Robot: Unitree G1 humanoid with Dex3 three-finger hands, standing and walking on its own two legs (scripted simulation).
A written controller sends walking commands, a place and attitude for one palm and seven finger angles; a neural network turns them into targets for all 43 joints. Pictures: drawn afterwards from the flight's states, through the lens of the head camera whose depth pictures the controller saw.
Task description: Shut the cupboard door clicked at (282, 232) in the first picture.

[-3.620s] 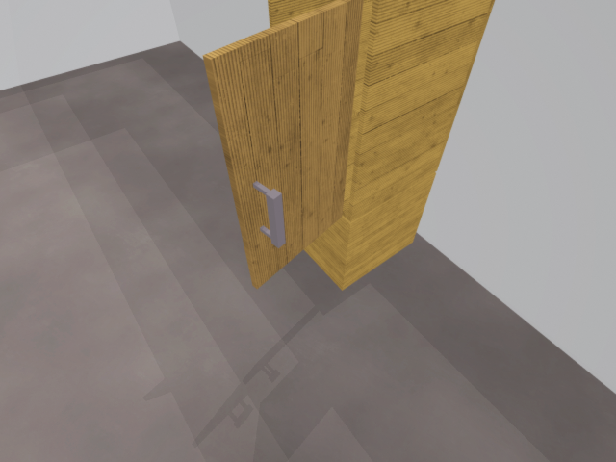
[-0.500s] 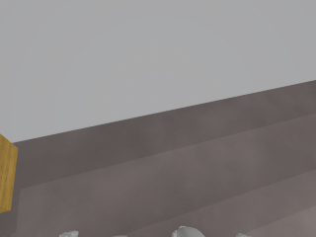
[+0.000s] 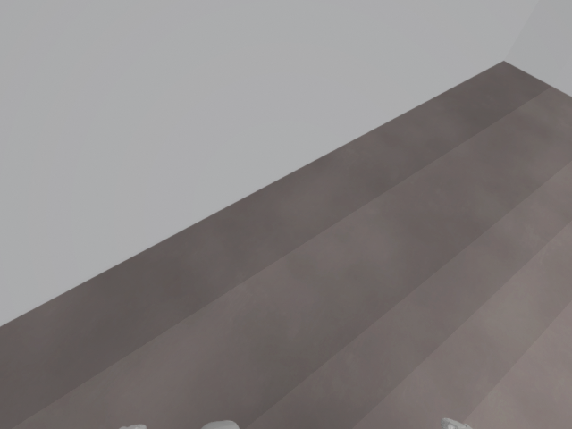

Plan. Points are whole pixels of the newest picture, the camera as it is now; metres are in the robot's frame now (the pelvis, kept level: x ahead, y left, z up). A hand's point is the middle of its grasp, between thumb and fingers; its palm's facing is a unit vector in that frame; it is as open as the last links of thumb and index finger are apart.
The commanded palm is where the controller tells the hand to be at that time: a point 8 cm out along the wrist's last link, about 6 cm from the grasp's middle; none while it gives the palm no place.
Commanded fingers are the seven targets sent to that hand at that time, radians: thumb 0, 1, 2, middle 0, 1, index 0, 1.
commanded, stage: walk around to get in front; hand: left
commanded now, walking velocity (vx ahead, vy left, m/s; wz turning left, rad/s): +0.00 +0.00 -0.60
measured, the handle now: out of the picture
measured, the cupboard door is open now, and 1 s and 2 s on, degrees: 100 100 100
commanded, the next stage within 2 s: walk to a spot facing it in 1.42 s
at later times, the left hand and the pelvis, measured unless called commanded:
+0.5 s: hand (212, 401) +0.17 +0.13 -0.15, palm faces -0.28 -0.92 -0.26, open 7.4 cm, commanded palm none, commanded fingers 0.00 0.90 0.90 -0.20 -0.30 -0.20 -0.30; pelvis +0.03 -0.05 +0.01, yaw -17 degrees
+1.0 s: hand (338, 278) +0.40 -0.08 -0.16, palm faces -0.64 -0.74 -0.22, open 7.4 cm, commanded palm none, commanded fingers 0.00 0.90 0.90 -0.20 -0.30 -0.20 -0.30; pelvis +0.15 -0.15 -0.02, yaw -36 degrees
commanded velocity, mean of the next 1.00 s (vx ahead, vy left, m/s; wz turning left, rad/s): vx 0.21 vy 0.00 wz -0.58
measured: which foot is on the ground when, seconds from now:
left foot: up 0.00-0.00, down 0.02-0.30, up 0.32-0.62, down 0.64-1.00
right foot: down 0.00-0.02, up 0.04-0.28, down 0.30-0.62, up 0.64-0.98, down 1.00-1.00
